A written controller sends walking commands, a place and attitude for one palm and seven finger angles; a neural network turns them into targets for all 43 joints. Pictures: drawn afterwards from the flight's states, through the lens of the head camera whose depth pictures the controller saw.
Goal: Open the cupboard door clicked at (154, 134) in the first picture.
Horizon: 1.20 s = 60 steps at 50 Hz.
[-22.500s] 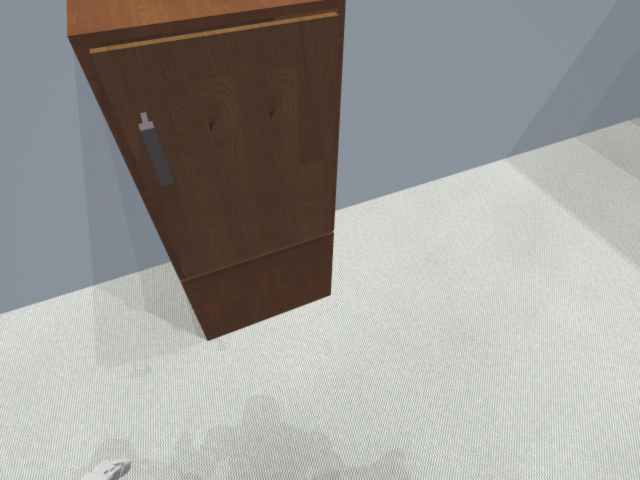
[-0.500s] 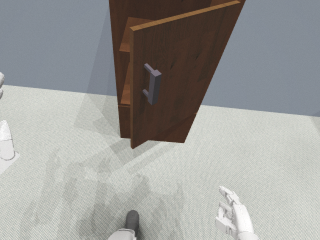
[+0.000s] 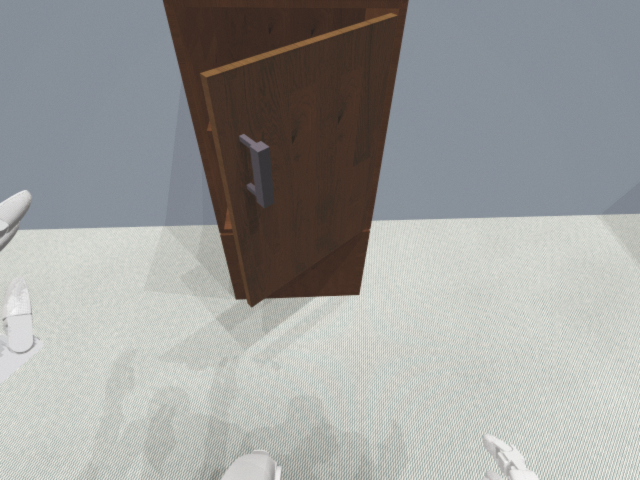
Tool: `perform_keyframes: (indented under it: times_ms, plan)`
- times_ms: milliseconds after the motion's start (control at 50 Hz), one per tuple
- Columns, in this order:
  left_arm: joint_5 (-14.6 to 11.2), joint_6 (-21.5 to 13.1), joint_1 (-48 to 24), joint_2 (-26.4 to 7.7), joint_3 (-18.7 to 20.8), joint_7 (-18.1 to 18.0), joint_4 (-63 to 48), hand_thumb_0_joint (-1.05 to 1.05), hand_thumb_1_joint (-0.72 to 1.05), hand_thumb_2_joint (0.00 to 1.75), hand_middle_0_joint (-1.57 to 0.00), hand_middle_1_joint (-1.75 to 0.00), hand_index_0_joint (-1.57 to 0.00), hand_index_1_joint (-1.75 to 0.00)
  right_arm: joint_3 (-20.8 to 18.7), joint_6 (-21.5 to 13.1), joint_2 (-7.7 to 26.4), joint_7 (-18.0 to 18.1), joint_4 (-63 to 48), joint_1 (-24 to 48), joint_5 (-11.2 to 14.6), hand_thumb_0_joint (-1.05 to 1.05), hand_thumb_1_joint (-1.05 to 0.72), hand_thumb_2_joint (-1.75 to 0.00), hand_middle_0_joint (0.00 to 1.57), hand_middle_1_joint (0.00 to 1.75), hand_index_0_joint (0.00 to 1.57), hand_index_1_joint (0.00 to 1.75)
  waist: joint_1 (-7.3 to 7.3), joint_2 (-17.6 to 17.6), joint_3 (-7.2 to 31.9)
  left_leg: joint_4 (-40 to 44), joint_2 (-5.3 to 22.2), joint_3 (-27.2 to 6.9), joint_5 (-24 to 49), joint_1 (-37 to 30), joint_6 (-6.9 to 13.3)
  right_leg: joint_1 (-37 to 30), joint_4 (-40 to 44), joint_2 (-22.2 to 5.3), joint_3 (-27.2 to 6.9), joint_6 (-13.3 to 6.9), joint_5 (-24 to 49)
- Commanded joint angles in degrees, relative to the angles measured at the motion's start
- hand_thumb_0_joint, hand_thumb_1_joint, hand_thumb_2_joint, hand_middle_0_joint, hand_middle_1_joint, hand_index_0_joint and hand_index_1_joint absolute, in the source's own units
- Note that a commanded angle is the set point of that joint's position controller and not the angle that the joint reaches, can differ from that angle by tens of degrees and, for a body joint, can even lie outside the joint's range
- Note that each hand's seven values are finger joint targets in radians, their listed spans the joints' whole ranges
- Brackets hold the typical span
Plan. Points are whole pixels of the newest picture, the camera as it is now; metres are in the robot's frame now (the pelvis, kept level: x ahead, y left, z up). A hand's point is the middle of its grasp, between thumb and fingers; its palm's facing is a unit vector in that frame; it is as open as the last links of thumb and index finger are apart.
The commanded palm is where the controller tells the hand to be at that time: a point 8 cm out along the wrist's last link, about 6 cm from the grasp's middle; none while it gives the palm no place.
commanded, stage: stop stepping back and stand still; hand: left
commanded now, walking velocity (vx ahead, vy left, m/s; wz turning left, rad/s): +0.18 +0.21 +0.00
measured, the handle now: (255, 170) +0.59 +0.14 +0.06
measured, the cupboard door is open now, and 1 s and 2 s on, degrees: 39 39 39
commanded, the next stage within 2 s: let the arm hang, fingers relaxed in 1.06 s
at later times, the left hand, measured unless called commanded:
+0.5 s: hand out of the picture +0.21 +0.30 +0.21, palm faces +0.48 -0.73 -0.48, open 7.5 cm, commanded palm +0.15 +0.33 +0.20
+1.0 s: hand out of the picture +0.19 +0.33 +0.18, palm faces +0.44 -0.77 -0.47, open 7.5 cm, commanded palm +0.13 +0.36 +0.20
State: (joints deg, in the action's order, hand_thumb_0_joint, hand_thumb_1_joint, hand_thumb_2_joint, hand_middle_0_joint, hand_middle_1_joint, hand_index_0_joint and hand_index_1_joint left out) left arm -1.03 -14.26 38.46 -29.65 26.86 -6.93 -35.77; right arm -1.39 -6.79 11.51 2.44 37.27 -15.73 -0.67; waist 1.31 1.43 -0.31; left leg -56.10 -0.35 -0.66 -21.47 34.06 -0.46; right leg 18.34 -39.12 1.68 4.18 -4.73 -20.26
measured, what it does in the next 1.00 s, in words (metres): steps on the spot: left foot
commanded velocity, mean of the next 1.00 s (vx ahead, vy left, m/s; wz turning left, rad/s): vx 0.01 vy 0.03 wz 0.00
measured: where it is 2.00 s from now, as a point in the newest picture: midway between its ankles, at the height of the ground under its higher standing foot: outside the picture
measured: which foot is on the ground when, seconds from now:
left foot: up 0.00-0.36, down 0.38-1.00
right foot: down 0.00-1.00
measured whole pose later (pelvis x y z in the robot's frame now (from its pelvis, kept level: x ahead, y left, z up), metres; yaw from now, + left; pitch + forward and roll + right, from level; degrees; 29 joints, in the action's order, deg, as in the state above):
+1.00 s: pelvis -0.01 +0.06 +0.02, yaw +1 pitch +0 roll -1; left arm -2.7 -12.0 31.5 -22.6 23.9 -8.3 -25.3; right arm 0.8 -6.9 11.5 3.2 36.0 -12.9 0.6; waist 0.0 -0.6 -1.4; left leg -25.3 0.0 3.6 -12.4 13.1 2.0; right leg 12.2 -22.8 -1.3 3.7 0.7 -10.6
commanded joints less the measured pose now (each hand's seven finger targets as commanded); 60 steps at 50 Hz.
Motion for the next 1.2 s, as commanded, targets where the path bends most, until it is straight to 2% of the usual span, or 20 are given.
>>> perform_keyframes:
  times_ms: [0, 60, 140, 180, 220, 280, 320, 360, 380, 400, 440, 540, 600, 680, 740, 940, 1120, 1140, 1160, 1180]
  plan:
    - [-0.97, -3.24, -14.01, -6.8, 9.38, -1.63, 6.61, 0.0, 0.9, 0.9, -0.2, -0.3, -0.2, -0.3, -2.54, -2.72, 7.3, 1.72, -6.25, 7.33, -0.06, 0.0, -0.9, -0.9, 0.2, 0.3, 0.2, 0.3, 1.25, -0.88, -3.59, -19.3, 3.04, -4.18, 10.48, 7.73, -1.0, 6.11, 32.24, -18.52, -30.41, -1.94, -25.92]
    - [-0.56, -2.79, -14.46, -1.68, 2.54, -1.33, 15.09, 0.0, 0.9, 0.9, -0.2, -0.3, -0.2, -0.3, -2.52, -2.35, 7.78, 2.03, -4.67, 6.78, 1.03, 0.0, -0.9, -0.9, 0.2, 0.3, 0.2, 0.3, 0.39, -0.29, 0.35, -12.45, 2.27, -0.36, 12.18, 6.9, -0.55, -5.57, 24.72, -15.35, -16.37, 2.6, 3.52]
    - [-0.06, -2.36, -17.09, 0.5, -2.57, -2.43, 13.5, 0.0, 0.9, 0.9, -0.2, -0.3, -0.2, -0.3, -2.51, -3.66, 8.42, 2.24, -5.88, 8.68, 1.47, 0.0, -0.9, -0.9, 0.2, 0.3, 0.2, 0.3, -0.88, 11.59, 1.22, 2.51, 0.9, 3.16, 8.2, 1.27, 0.84, -12.76, 23.37, -14.42, -11.73, 6.79, 16.28]
    - [-0.13, -3.09, -16.96, -3.44, 0.48, -3.28, 6.99, 0.0, 0.9, 0.9, -0.2, -0.3, -0.2, -0.3, -2.66, -4.34, 8.51, 2.45, -6.52, 9.69, 1.17, 0.0, -0.9, -0.9, 0.2, 0.3, 0.2, 0.3, -1.61, 15.47, 2.56, 10.27, 0.43, 4.6, 7.16, -3.11, 1.17, -15.32, 23.38, -14.7, -11.79, 6.99, 21.67]
    - [-0.06, -3.76, -14.37, -5.6, 3.67, -3.8, -1.4, 0.0, 0.9, 0.9, -0.2, -0.3, -0.2, -0.3, -2.2, -4.79, 7.28, 2.16, -8.37, 10.12, 0.73, 0.0, -0.9, -0.9, 0.2, 0.3, 0.2, 0.3, -2.92, 14.78, 4.95, 17.64, 0.05, 6.02, 5.42, -6.92, 1.66, -18.23, 21.46, -15.62, -11.69, 4.68, 29.95]
    - [-0.31, -4.08, -9.58, -9.1, 9.38, -4.8, -8.88, 0.0, 0.9, 0.9, -0.2, -0.3, -0.2, -0.3, -1.85, -4.52, 6.13, 2.13, -9.76, 9.79, 0.32, 0.0, -0.9, -0.9, 0.2, 0.3, 0.2, 0.3, -3.47, 5.61, 8.82, 27.15, -0.68, 6.15, 6.0, -14.78, 1.81, -19.82, 17.11, -15.55, -12.74, 1.24, 37.28]
    - [-1.21, -3.92, -7.64, -6.21, 8.35, -5.01, -9.52, 0.0, 0.9, 0.9, -0.2, -0.3, -0.2, -0.3, -1.63, -3.49, 5.75, 1.89, -10.64, 8.37, 0.27, 0.0, -0.9, -0.9, 0.2, 0.3, 0.2, 0.3, -2.05, -1.05, 11.0, 34.16, -0.2, 4.52, 15.36, -22.81, 1.58, -17.72, 13.38, -12.29, -10.49, 2.48, 32.09]
    - [-1.8, -3.88, -7.89, -4.91, 7.49, -4.8, -8.42, 0.0, 0.9, 0.9, -0.2, -0.3, -0.2, -0.3, -2.3, -2.82, 7.85, 1.75, -11.1, 8.62, 0.89, 0.0, -0.9, -0.9, 0.2, 0.3, 0.2, 0.3, -2.35, -10.14, 11.09, 32.99, 8.48, -4.15, 30.55, -29.26, 4.16, -9.87, 9.3, -6.2, -7.01, 5.17, 21.1]
    - [-1.76, -3.45, -6.41, -3.83, 6.46, -4.23, -5.49, 0.0, 0.9, 0.9, -0.2, -0.3, -0.2, -0.3, -2.53, -2.82, 8.0, 1.67, -11.13, 8.09, 1.39, 0.0, -0.9, -0.9, 0.2, 0.3, 0.2, 0.3, -2.45, -11.04, 10.34, 32.71, 11.29, -5.87, 34.01, -30.71, 4.77, -6.39, 8.39, -4.82, -5.99, 5.38, 13.35]
    - [-1.92, -3.19, -6.96, -3.56, 6.34, -3.88, -3.65, 0.0, 0.9, 0.9, -0.2, -0.3, -0.2, -0.3, -2.29, -2.71, 7.8, 1.4, -11.28, 8.01, 1.67, 0.0, -0.9, -0.9, 0.2, 0.3, 0.2, 0.3, -2.39, -10.07, 8.2, 32.42, 11.44, -4.67, 35.6, -28.49, 4.67, -6.24, 9.48, -3.42, -5.59, 5.47, 9.85]
    - [-1.63, -2.06, -6.68, -3.11, 5.9, -3.17, 0.77, 0.0, 0.9, 0.9, -0.2, -0.3, -0.2, -0.3, -1.42, -2.29, 7.01, 1.48, -10.15, 7.26, 1.34, 0.0, -0.9, -0.9, 0.2, 0.3, 0.2, 0.3, -1.03, -13.01, 5.59, 31.49, 8.27, -1.09, 32.52, -21.91, 3.1, -10.2, 11.24, -3.36, -3.92, 5.02, 16.69]
    - [-1.58, -0.75, -9.99, -0.51, 0.81, -1.93, 1.01, 0.0, 0.9, 0.9, -0.2, -0.3, -0.2, -0.3, -0.97, -2.23, 7.73, 1.08, -10.29, 7.71, 1.59, 0.0, -0.9, -0.9, 0.2, 0.3, 0.2, 0.3, -0.91, -2.09, 4.83, 31.74, 5.98, -0.6, 22.25, -18.56, 1.29, -13.15, 13.96, -4.66, -6.57, 4.9, 24.3]
    - [-1.5, -0.47, -11.32, -2.93, 2.25, -2.08, -2.47, 0.0, 0.9, 0.9, -0.2, -0.3, -0.2, -0.3, -0.42, -2.43, 7.24, 1.46, -10.87, 8.97, 1.28, 0.0, -0.9, -0.9, 0.2, 0.3, 0.2, 0.3, -1.47, -2.8, 5.4, 33.84, 5.57, -1.15, 19.38, -17.92, 1.56, -14.15, 14.39, -4.33, -5.73, 5.18, 21.31]
    - [-1.41, -0.93, -13.69, -6.64, 5.34, -2.74, -9.36, 0.0, 0.9, 0.9, -0.2, -0.3, -0.2, -0.3, -0.03, -2.88, 7.04, 1.79, -11.42, 9.59, 0.82, 0.0, -0.9, -0.9, 0.2, 0.3, 0.2, 0.3, -2.15, -9.05, 5.76, 36.96, 5.22, -1.54, 15.73, -17.26, 1.53, -15.08, 14.3, -3.26, -4.35, 5.37, 16.66]
    - [-1.5, -1.17, -10.88, -4.88, 5.03, -3.02, -8.04, 0.0, 0.9, 0.9, -0.2, -0.3, -0.2, -0.3, 0.23, -3.19, 6.48, 1.76, -11.42, 8.88, 0.7, 0.0, -0.9, -0.9, 0.2, 0.3, 0.2, 0.3, -2.27, -11.21, 5.68, 38.13, 5.61, -2.21, 15.09, -16.1, 1.52, -16.42, 14.16, -2.74, -3.54, 5.32, 15.5]
    - [-1.76, -0.48, -7.81, -0.86, 2.11, -2.16, 1.84, 0.0, 0.9, 0.9, -0.2, -0.3, -0.2, -0.3, -0.63, -2.97, 7.48, 1.69, -10.0, 8.1, 1.31, 0.0, -0.9, -0.9, 0.2, 0.3, 0.2, 0.3, -1.58, -4.01, 2.99, 39.86, 5.55, -2.15, 9.23, -14.04, 0.87, -14.79, 16.9, -2.69, -3.37, 5.88, 13.11]
    - [-0.89, -1.3, -10.95, -3.17, 2.95, -2.95, -4.63, 0.0, 0.9, 0.9, -0.2, -0.3, -0.2, -0.3, -0.74, -3.8, 7.22, 2.14, -10.42, 8.65, 0.77, 0.0, -0.9, -0.9, 0.2, 0.3, 0.2, 0.3, -2.0, -7.24, 4.85, 38.42, 3.59, -1.74, 8.01, -15.27, 1.17, -15.56, 18.6, -3.37, -4.42, 5.31, 12.68]
    - [3.79, 7.8, -13.2, 7.28, -21.6, 5.23, 45.2, 0.0, 0.9, 0.9, -0.2, -0.3, -0.2, -0.3, -3.39, -4.96, 17.67, -3.2, 5.33, 12.13, 0.57, 0.0, -0.9, -0.9, 0.2, 0.3, 0.2, 0.3, 0.56, -4.48, -1.11, 28.42, 5.27, -3.87, 18.71, -11.43, 1.7, -5.35, 11.1, -8.6, -2.22, 3.62, 18.23]
    - [2.94, 12.17, -13.23, 7.65, -19.65, 6.32, 46.93, 0.0, 0.9, 0.9, -0.2, -0.3, -0.2, -0.3, -3.07, -0.63, 14.35, -3.26, 5.46, 6.34, 0.66, 0.0, -0.9, -0.9, 0.2, 0.3, 0.2, 0.3, 0.07, -6.23, 3.87, 28.89, 5.78, -2.02, 22.27, -18.16, 1.16, -3.01, 13.05, -8.87, -5.52, 2.82, 16.08]
    - [2.97, 13.22, -13.65, 8.2, -20.27, 6.58, 45.92, 0.0, 0.9, 0.9, -0.2, -0.3, -0.2, -0.3, -3.05, 0.27, 13.73, -3.05, 4.53, 4.72, 0.41, 0.0, -0.9, -0.9, 0.2, 0.3, 0.2, 0.3, 0.17, -6.02, 3.88, 28.37, 6.43, -2.06, 24.66, -19.79, 1.47, -1.86, 12.72, -7.56, -4.35, 3.09, 13.32]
